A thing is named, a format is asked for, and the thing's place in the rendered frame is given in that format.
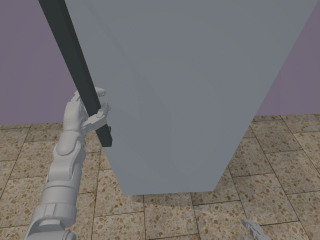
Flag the left robot upper arm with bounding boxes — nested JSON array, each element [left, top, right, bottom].
[[26, 230, 77, 240]]

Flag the right robot hand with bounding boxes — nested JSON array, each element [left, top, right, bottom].
[[241, 218, 271, 240]]

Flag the fridge door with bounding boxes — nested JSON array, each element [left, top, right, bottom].
[[64, 0, 318, 196]]

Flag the left robot hand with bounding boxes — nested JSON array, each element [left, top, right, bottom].
[[63, 87, 111, 139]]

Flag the left robot forearm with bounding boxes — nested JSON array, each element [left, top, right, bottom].
[[23, 131, 86, 240]]

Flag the handle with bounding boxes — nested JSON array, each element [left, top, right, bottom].
[[38, 0, 113, 147]]

